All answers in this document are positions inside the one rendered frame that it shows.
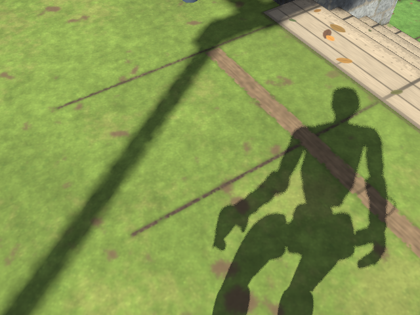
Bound stairs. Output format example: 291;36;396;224
330;7;420;69

